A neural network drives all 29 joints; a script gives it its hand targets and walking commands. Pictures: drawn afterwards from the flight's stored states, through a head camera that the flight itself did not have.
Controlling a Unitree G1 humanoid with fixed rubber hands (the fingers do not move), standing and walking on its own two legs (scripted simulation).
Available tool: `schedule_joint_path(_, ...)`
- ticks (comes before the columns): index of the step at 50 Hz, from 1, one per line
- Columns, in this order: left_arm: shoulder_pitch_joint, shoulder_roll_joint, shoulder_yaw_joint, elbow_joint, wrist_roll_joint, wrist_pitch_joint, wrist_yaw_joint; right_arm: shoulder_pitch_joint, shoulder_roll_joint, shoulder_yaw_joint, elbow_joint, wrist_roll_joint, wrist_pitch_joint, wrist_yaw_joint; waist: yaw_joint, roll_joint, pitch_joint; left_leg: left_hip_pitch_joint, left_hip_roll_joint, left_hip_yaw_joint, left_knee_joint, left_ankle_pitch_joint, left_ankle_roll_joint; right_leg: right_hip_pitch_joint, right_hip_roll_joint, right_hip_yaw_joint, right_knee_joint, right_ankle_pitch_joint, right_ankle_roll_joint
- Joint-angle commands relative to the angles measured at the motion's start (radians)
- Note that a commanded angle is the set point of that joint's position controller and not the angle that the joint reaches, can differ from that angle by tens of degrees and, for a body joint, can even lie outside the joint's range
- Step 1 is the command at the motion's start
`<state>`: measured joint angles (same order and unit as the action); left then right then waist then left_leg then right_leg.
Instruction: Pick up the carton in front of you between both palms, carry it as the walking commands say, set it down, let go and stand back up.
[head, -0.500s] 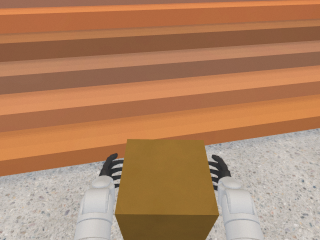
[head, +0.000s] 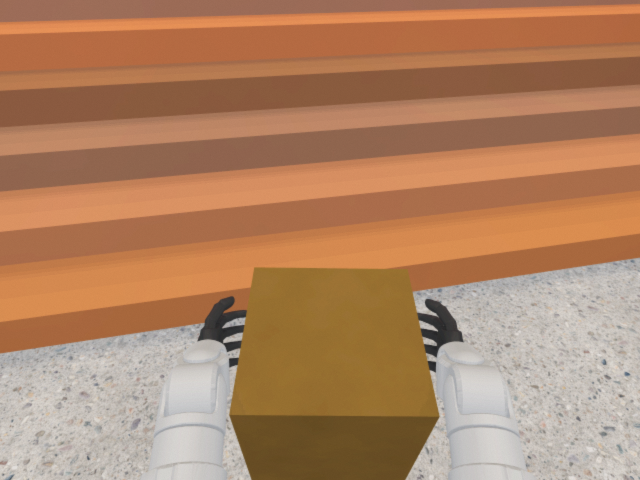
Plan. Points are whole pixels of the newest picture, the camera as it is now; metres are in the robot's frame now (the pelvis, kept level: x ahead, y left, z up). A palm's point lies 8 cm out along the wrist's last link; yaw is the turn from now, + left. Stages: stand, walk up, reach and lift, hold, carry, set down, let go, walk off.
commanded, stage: hold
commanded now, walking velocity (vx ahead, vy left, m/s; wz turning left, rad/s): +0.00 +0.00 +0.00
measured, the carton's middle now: (329, 381) +0.30 +0.00 -0.02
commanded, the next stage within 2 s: carry in 0.74 s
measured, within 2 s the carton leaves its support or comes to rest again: neither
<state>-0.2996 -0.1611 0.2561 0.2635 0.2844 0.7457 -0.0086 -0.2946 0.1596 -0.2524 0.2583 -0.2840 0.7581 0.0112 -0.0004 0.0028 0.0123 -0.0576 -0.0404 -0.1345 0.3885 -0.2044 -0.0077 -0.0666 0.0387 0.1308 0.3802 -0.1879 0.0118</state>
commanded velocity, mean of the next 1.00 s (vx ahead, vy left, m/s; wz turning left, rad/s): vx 0.15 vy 0.00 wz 0.00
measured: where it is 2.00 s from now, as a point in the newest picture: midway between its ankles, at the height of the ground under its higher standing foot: (319, 421)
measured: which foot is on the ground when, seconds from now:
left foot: down 0.00-1.00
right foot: down 0.00-1.00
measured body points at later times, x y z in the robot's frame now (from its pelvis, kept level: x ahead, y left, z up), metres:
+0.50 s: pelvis +0.01 +0.00 +0.00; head -0.04 +0.00 +0.45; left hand +0.31 +0.15 +0.04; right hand +0.31 -0.15 +0.04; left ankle +0.02 +0.13 -0.74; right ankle +0.02 -0.13 -0.74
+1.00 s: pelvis +0.05 +0.00 -0.01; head +0.01 +0.00 +0.43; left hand +0.34 +0.16 +0.06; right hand +0.34 -0.15 +0.06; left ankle +0.01 +0.13 -0.74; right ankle +0.02 -0.13 -0.74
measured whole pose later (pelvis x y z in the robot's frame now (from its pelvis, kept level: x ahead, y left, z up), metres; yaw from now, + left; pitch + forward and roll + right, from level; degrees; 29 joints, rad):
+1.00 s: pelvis +0.05 +0.00 -0.01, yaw +1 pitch +3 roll +0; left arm -0.20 -0.14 0.14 -0.03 0.17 0.92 0.05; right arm -0.19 0.12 -0.14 -0.04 -0.16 0.93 -0.05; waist 0.00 0.00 -0.17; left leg -0.28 0.02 -0.02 0.59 -0.36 -0.01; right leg -0.28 -0.02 0.00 0.57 -0.33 0.02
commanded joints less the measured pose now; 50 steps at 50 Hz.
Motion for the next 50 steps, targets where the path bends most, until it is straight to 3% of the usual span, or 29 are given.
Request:
schedule_joint_path(1,-0.512,-0.927,-0.555,-0.002,-0.258,-0.022,-0.239,-0.535,0.909,0.555,-0.02,0.26,-0.034,0.235,-0.002,0.001,-0.207,-0.004,-0.047,0.067,-0.075,0.071,-0.005,0.054,0.05,-0.066,-0.061,0.064,-0.001)
schedule_joint_path(20,-0.438,-0.91,-0.57,-0.054,-0.266,-0.015,-0.231,-0.461,0.902,0.573,-0.073,0.274,-0.027,0.225,0.001,-0.001,-0.226,0.029,-0.052,0.063,-0.077,0.185,-0.013,0.089,0.055,-0.057,-0.065,0.18,0.006)
schedule_joint_path(36,-0.437,-0.909,-0.573,-0.06,-0.269,-0.014,-0.23,-0.459,0.896,0.574,-0.08,0.274,-0.027,0.225,-0.001,-0.001,-0.215,0.022,-0.051,0.062,-0.078,0.163,-0.012,0.082,0.053,-0.057,-0.065,0.158,0.002)
schedule_joint_path(37,-0.446,-0.909,-0.581,-0.06,-0.278,-0.01,-0.229,-0.473,0.897,0.575,-0.08,0.278,-0.025,0.225,0.0,-0.008,-0.213,-0.103,0.116,0.03,-0.006,0.008,0.004,-0.044,-0.112,-0.037,0.015,-0.01,-0.012)
schedule_joint_path(39,-0.455,-0.912,-0.602,-0.093,-0.294,-0.008,-0.226,-0.481,0.904,0.6,-0.113,0.298,-0.023,0.222,0.002,-0.002,-0.196,-0.189,0.105,-0.012,-0.054,-0.419,0.026,-0.143,-0.102,0.004,-0.033,-0.437,-0.028)
schedule_joint_path(40,-0.471,-0.915,-0.626,-0.12,-0.309,-0.004,-0.221,-0.493,0.902,0.624,-0.139,0.311,-0.019,0.218,0.002,0.001,-0.177,-0.228,0.099,-0.011,-0.052,-0.5,0.031,-0.179,-0.1,0.002,-0.027,-0.516,-0.03)
schedule_joint_path(43,-0.464,-0.917,-0.705,-0.212,-0.361,0.03,-0.205,-0.495,0.905,0.702,-0.229,0.364,0.014,0.203,0.002,0.001,-0.262,-0.22,0.11,0.028,-0.003,-0.346,0.041,-0.155,-0.104,-0.047,0.033,-0.342,-0.035)
schedule_joint_path(47,-0.449,-0.869,-0.79,-0.335,-0.427,0.136,-0.178,-0.474,0.845,0.793,-0.351,0.432,0.12,0.177,0.002,0.0,-0.28,-0.259,0.139,0.026,0.045,-0.402,0.052,-0.199,-0.148,-0.021,0.041,-0.414,-0.052)
schedule_joint_path(50,-0.421,-0.82,-0.825,-0.386,-0.47,0.231,-0.16,-0.454,0.796,0.817,-0.4,0.474,0.217,0.16,0.009,-0.053,-0.256,-0.319,0.135,0.076,0.135,-0.323,0.041,-0.187,-0.195,0.021,0.028,-0.38,-0.072)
